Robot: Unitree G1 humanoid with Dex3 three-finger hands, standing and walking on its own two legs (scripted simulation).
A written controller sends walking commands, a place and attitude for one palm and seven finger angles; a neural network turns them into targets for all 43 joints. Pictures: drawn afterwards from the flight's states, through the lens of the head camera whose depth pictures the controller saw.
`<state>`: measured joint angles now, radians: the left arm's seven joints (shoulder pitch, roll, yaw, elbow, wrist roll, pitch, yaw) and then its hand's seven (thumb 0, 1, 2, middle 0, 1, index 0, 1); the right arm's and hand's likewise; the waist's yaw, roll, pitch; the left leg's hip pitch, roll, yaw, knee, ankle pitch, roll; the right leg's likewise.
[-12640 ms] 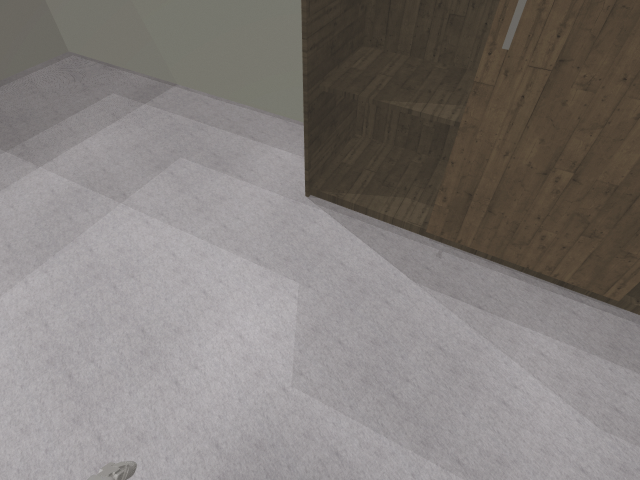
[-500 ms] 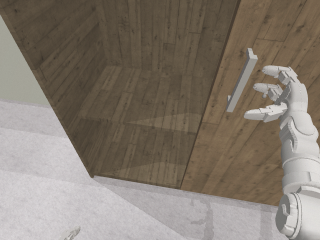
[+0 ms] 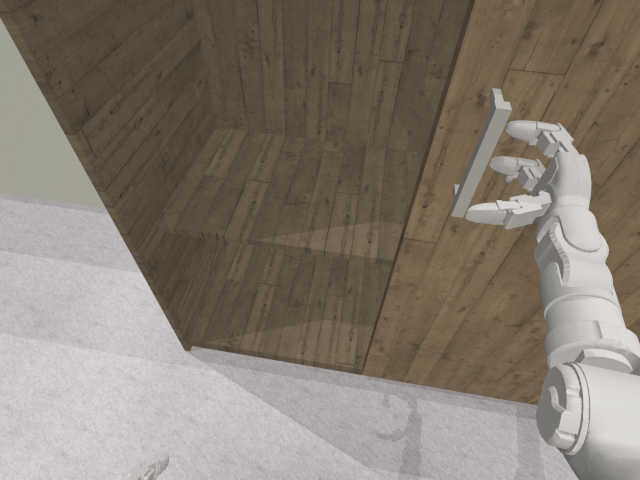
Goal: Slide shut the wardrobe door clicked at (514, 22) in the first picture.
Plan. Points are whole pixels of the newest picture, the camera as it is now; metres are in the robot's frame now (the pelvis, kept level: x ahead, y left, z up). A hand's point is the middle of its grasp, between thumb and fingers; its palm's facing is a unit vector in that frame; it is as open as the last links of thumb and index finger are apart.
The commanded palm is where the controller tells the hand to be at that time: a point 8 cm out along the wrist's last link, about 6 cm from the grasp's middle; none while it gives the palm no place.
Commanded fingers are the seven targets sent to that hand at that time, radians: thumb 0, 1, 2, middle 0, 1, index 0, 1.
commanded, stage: slide the fingers in behind the handle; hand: right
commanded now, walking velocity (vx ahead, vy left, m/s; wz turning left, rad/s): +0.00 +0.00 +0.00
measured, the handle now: (475, 157) +0.51 -0.14 +0.16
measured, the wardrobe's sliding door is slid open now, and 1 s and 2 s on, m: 0.57 0.57 0.57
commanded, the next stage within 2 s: grip the handle and tug to test in 1.92 s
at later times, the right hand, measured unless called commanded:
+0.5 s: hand (493, 179) +0.46 -0.15 +0.16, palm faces +0.07 +1.00 +0.00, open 14.0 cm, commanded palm +0.43 -0.20 +0.16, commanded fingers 0.00 0.50 -0.30 0.30 1.20 0.30 1.20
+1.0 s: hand (477, 178) +0.46 -0.13 +0.16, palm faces +0.08 +1.00 -0.01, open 14.0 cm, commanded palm +0.43 -0.18 +0.16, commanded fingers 0.00 0.50 -0.30 0.30 1.20 0.30 1.20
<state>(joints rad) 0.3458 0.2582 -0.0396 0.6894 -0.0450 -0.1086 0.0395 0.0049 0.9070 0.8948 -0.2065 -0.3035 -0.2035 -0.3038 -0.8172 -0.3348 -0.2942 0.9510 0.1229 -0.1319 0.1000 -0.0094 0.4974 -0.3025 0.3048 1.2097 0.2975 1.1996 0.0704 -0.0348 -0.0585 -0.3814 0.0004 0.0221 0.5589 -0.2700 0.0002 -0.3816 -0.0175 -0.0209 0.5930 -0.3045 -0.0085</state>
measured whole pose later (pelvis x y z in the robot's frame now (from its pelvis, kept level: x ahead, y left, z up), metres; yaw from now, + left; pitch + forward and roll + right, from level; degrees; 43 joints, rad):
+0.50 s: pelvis -0.01 +0.00 +0.00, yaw +0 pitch +6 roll +1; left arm 0.38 0.27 -0.03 0.72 -0.04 -0.13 0.03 0.01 0.91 0.89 -0.21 -0.30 -0.20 -0.30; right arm -0.84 -0.31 -0.28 1.00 0.13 -0.19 0.08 -0.01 0.50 -0.30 0.30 1.23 0.30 1.20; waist 0.08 -0.04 -0.06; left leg -0.41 0.00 0.02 0.57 -0.27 0.00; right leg -0.41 -0.02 -0.02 0.60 -0.30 -0.01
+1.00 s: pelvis +0.00 +0.01 +0.00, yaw +0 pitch +5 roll +0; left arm 0.33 0.26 -0.03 0.69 -0.04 -0.11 0.02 0.01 0.91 0.89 -0.21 -0.30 -0.20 -0.30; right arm -0.80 -0.25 -0.24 0.90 0.12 -0.14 0.02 -0.01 0.50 -0.30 0.30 1.22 0.30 1.20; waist 0.06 -0.04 -0.06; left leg -0.38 0.00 0.03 0.57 -0.28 0.01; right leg -0.37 -0.02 -0.02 0.59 -0.31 0.00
